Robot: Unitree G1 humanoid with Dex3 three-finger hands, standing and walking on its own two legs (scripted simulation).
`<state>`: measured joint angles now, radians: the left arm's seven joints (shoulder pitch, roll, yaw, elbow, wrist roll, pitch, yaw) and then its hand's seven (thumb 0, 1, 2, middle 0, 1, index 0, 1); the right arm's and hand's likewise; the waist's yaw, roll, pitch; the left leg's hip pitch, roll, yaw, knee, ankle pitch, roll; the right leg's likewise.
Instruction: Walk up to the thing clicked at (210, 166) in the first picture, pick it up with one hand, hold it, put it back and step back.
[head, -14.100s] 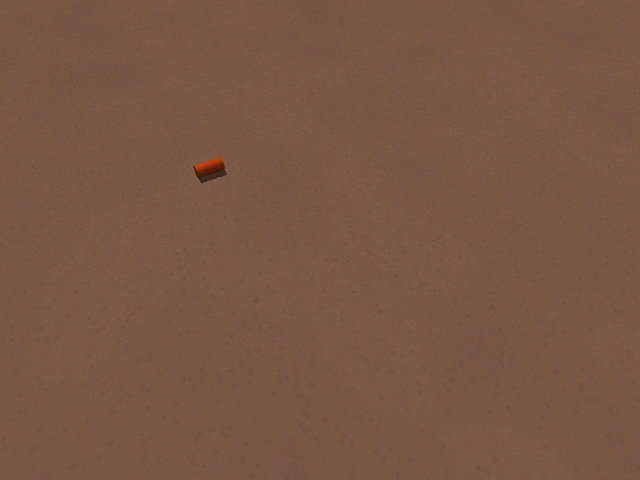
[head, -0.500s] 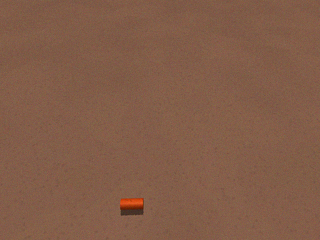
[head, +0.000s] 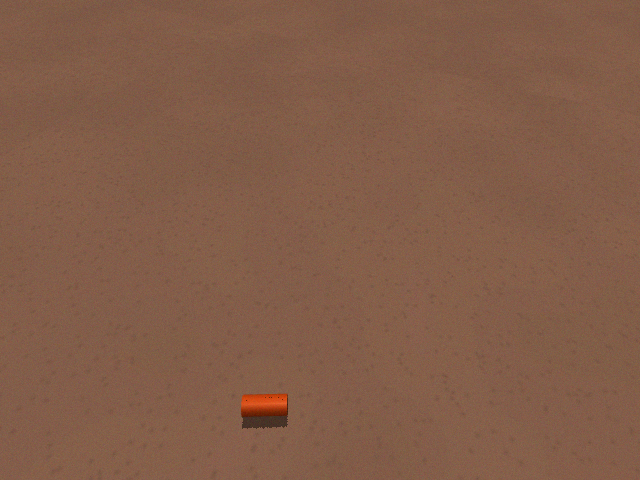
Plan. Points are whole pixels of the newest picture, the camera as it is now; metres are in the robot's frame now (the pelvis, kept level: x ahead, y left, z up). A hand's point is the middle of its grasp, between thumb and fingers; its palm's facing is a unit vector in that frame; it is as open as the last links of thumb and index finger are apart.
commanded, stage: stand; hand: left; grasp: from above
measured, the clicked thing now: (265, 405) +0.48 +0.15 -0.75
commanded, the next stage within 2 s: rise first in 0.44 s
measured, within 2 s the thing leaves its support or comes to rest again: neither
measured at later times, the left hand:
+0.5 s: hand out of the picture +0.07 +0.25 -0.16, palm faces -0.03 -0.94 -0.33, open 7.4 cm
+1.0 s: hand out of the picture +0.14 +0.25 -0.19, palm faces -0.07 -0.92 -0.38, open 12.7 cm
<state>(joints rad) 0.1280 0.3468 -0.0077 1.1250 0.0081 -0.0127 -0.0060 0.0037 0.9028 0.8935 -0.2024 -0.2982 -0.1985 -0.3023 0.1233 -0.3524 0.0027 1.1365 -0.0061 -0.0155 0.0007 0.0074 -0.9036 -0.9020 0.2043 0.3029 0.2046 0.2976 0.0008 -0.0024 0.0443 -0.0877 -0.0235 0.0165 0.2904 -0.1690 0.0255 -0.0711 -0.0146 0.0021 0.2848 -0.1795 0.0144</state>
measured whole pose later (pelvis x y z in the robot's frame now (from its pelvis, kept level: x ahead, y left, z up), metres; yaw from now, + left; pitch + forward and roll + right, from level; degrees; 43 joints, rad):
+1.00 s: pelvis -0.01 +0.00 -0.05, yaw +0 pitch +12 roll -1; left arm 0.09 0.32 0.13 0.79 0.14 0.16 -0.01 0.00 -0.23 0.94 -0.14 -0.94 -0.12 -0.95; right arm 0.27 -0.25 -0.01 0.64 0.04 -0.06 -0.03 0.01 -0.89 -0.90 0.20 0.30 0.20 0.30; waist -0.03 0.01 -0.07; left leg -0.62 0.00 0.01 0.82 -0.40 0.02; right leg -0.59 0.01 -0.01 0.78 -0.40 0.01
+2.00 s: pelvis -0.06 -0.01 -0.23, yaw +0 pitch +31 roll -2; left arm -0.16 0.41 0.04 0.68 0.61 0.00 0.09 -0.01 -0.56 1.00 -0.12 -1.04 -0.09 -1.07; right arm 0.10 -0.30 -0.04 0.62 0.01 -0.22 0.01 0.01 -0.89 -0.90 0.20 0.30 0.20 0.30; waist -0.04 0.02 -0.20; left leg -1.58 0.00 -0.02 1.70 -0.66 0.02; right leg -1.54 0.00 -0.04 1.68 -0.68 -0.01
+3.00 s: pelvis -0.10 -0.01 -0.43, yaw -7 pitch +36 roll -8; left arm -0.98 0.70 0.04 1.41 1.28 -0.22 0.37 0.00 -0.51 0.99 -0.10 -0.96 -0.10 -0.96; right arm 0.16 -0.25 0.04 0.73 -0.12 -0.04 0.11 0.00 -0.91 -0.91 0.20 0.30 0.20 0.30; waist -0.22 0.00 -0.08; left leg -2.28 0.02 -0.08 2.31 -0.68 0.03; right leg -2.20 0.02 -0.11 2.24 -0.68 -0.01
